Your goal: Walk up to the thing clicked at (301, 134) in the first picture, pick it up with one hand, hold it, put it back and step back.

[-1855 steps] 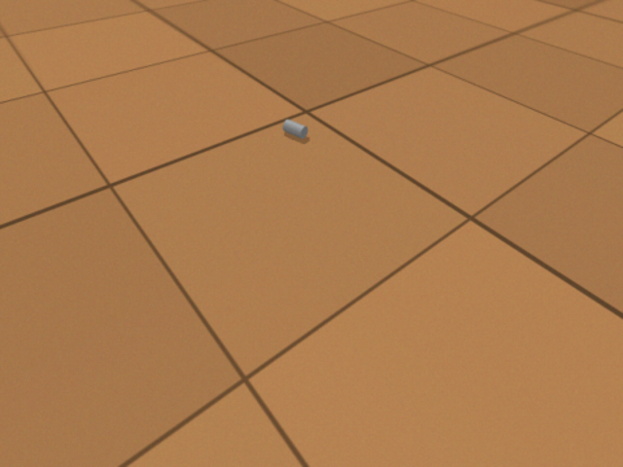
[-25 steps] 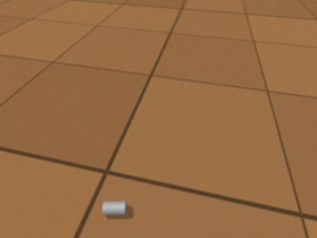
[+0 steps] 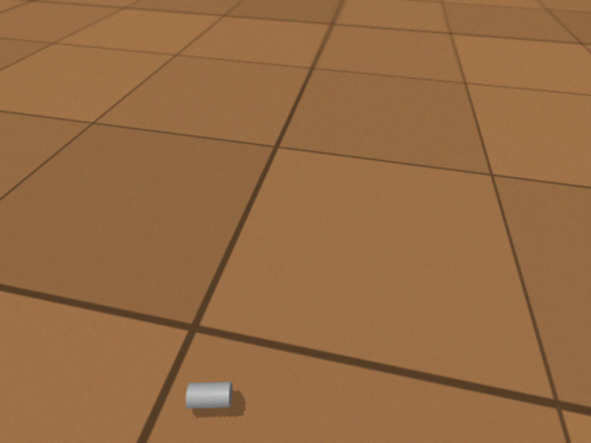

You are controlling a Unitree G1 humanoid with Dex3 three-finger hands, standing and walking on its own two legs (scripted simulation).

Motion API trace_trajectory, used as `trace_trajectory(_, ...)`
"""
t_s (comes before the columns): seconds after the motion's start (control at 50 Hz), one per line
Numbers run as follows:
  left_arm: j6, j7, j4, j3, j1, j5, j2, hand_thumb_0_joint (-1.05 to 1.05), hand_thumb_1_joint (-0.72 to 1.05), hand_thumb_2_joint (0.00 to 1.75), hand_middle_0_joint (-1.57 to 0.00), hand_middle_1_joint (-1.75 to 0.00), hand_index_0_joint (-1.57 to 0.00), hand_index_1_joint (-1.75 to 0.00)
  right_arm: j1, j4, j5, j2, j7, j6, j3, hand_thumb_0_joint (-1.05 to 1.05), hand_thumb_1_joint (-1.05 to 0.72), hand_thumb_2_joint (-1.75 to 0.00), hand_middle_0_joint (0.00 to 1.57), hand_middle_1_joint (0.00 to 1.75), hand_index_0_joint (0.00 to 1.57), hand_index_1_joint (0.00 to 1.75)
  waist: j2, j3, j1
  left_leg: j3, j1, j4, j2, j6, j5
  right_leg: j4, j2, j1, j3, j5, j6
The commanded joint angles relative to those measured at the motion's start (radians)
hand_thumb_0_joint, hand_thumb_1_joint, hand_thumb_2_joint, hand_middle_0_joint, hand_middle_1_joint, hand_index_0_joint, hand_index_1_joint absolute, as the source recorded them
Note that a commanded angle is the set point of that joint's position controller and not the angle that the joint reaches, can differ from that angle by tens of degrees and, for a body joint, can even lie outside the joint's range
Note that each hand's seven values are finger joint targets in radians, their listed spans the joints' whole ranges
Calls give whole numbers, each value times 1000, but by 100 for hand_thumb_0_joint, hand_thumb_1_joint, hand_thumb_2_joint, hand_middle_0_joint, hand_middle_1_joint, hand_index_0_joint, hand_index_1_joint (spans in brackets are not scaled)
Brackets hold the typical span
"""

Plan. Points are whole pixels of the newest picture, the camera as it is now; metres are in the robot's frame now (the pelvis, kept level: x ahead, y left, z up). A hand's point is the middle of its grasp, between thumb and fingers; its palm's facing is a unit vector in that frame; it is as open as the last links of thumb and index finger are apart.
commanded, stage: stand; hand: left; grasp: from above
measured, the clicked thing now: (209, 395) +0.48 +0.27 -0.74
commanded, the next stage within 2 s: step back in 0.82 s
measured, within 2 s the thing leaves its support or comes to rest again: neither
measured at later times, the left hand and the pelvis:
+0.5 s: hand out of the picture +0.07 +0.25 -0.16, palm faces -0.01 -0.94 -0.34, open 7.4 cm; pelvis +0.01 +0.00 +0.00, yaw +0 degrees
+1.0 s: hand out of the picture +0.09 +0.27 -0.16, palm faces +0.02 -0.93 -0.37, open 7.4 cm; pelvis -0.01 +0.00 -0.01, yaw +0 degrees
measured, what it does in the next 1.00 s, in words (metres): stands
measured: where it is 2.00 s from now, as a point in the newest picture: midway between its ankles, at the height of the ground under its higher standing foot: outside the picture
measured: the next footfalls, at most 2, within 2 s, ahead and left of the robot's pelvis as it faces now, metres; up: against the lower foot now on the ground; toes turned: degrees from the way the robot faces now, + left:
right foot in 1.52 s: -0.07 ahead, -0.08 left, +0.00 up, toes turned -2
left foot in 1.90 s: -0.16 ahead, +0.16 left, +0.00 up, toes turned -3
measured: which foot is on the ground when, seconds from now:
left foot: down 0.00-1.00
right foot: down 0.00-1.00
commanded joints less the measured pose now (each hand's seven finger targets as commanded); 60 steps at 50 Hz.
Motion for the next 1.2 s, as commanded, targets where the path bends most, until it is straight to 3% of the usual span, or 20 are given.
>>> trace_trajectory(0.0,-16,11,-48,34,-26,-1,212,0,90,90,-20,-30,-20,-30,-40,-50,4,-202,-6,-13,-44,0,-90,-90,20,30,20,30,-13,2,2,-62,-38,-89,77,35,-14,-90,-61,-52,53,-56,-44)
trace_trajectory(0.06,-17,8,-55,33,-36,2,217,0,90,90,-20,-30,-20,-30,-36,-49,4,-205,-2,-11,-47,0,-90,-90,20,30,20,30,-7,5,-4,-64,-55,-93,75,40,-62,-97,-62,-65,59,-110,-47)
trace_trajectory(0.22,-22,5,-57,28,-26,-2,222,0,90,90,-20,-30,-20,-30,-44,-48,4,-207,2,-14,-46,0,-90,-90,20,30,20,30,10,-30,-1,-71,-59,-91,81,43,-38,-77,-66,-35,56,-63,-49)
trace_trajectory(0.52,-24,7,-56,22,-17,-11,224,0,90,90,-20,-30,-20,-30,-39,-41,6,-220,-2,-17,-40,0,-90,-90,20,30,20,30,-1,-81,-1,-57,14,-65,92,40,179,-49,-76,-6,52,126,-50)
trace_trajectory(0.58,-21,5,-51,21,-20,-12,224,0,90,90,-20,-30,-20,-30,-34,-36,7,-222,-3,-14,-38,0,-90,-90,20,30,20,30,-5,-45,-4,-57,-18,-81,88,35,102,-66,-72,-19,54,54,-47)
trace_trajectory(0.74,-28,7,-63,24,-28,-12,230,0,90,90,-20,-30,-20,-30,-46,-49,8,-222,-2,-19,-40,0,-90,-90,20,30,20,30,-5,-104,-2,-52,28,-56,97,36,220,-49,-83,19,55,189,-49)
trace_trajectory(0.78,-27,7,-62,22,-34,-12,224,0,90,90,-20,-30,-20,-30,-51,-48,8,-221,-2,-18,-37,0,-90,-90,20,30,20,30,1,-87,-3,-50,20,-60,96,35,195,-57,-82,12,55,164,-48)
trace_trajectory(0.8,-17,13,-73,75,-24,-35,303,0,90,90,-20,-30,-20,-30,-98,-70,17,-267,5,3,-49,0,-90,-90,20,30,20,30,-21,35,5,-59,-79,43,71,58,284,15,-69,-80,66,287,-62)
trace_trajectory(0.88,-8,19,-126,92,-21,-31,309,0,90,90,-20,-30,-20,-30,-40,-101,27,-237,6,17,-54,0,-90,-90,20,30,20,30,-79,-79,-18,-1,-77,206,21,59,216,26,-136,-66,120,352,-149)
trace_trajectory(0.9,-4,18,-147,95,-37,-28,312,0,90,90,-20,-30,-20,-30,-26,-107,27,-239,7,21,-57,0,-90,-90,20,30,20,30,-92,-111,-22,12,-83,239,3,59,162,27,-160,-65,141,338,-169)
trace_trajectory(0.96,7,18,-210,101,-112,-11,330,0,90,90,-20,-30,-20,-30,18,-127,23,-237,14,41,-67,0,-90,-90,20,30,20,30,-192,-130,-32,22,-92,420,-59,64,-183,36,-254,-159,206,306,-250)
trace_trajectory(1.0,14,17,-237,100,-141,-1,335,0,90,90,-20,-30,-20,-30,45,-144,19,-234,20,45,-73,0,-90,-90,20,30,20,30,-214,-117,-44,0,-92,414,-53,78,-247,79,-254,-218,185,262,-251)
trace_trajectory(1.02,19,17,-249,97,-156,-1,328,0,90,90,-20,-30,-20,-30,66,-145,20,-236,21,42,-76,0,-90,-90,20,30,20,30,-213,-119,-55,-3,-87,342,-36,81,-159,121,-229,-214,159,242,-222)
trace_trajectory(1.04,26,16,-258,92,-162,-7,305,0,90,90,-20,-30,-20,-30,77,-146,17,-259,19,36,-81,0,-90,-90,20,30,20,30,-150,-115,-58,-41,-99,254,10,93,74,207,-160,-201,111,185,-173)
trace_trajectory(1.06,31,16,-272,81,-143,-18,260,0,90,90,-20,-30,-20,-30,56,-159,12,-315,14,27,-91,0,-90,-90,20,30,20,30,33,-102,-49,-194,-120,82,145,135,318,376,-16,-226,42,52,-104)
trace_trajectory(1.08,38,22,-276,72,-136,-26,212,0,90,90,-20,-30,-20,-30,56,-160,7,-373,9,19,-106,0,-90,-90,20,30,20,30,186,-75,-49,-383,-28,-14,243,169,501,514,151,-369,65,-307,-82)
trace_trajectory(1.1,48,32,-270,74,-74,-17,219,0,90,90,-20,-30,-20,-30,64,-170,-4,-387,1,12,-110,0,-90,-90,20,30,20,30,123,-108,-30,-385,33,28,274,191,604,616,147,-405,169,-438,-84)
trace_trajectory(1.12,50,37,-260,69,-47,-18,214,0,90,90,-20,-30,-20,-30,53,-189,-4,-386,-4,10,-111,0,-90,-90,20,30,20,30,150,-122,-35,-411,26,33,295,179,641,678,149,-417,203,-457,-82)
trace_trajectory(1.14,53,39,-252,74,-58,-20,225,0,90,90,-20,-30,-20,-30,26,-199,-2,-364,-11,10,-108,0,-90,-90,20,30,20,30,153,-119,-32,-375,7,27,276,165,612,730,149,-404,232,-427,-88)
trace_trajectory(1.18,56,35,-247,74,0,-31,232,0,90,90,-20,-30,-20,-30,-52,-233,-9,-310,-22,10,-98,0,-90,-90,20,30,20,30,171,-137,19,-211,81,85,174,125,604,747,133,-428,236,-316,-85)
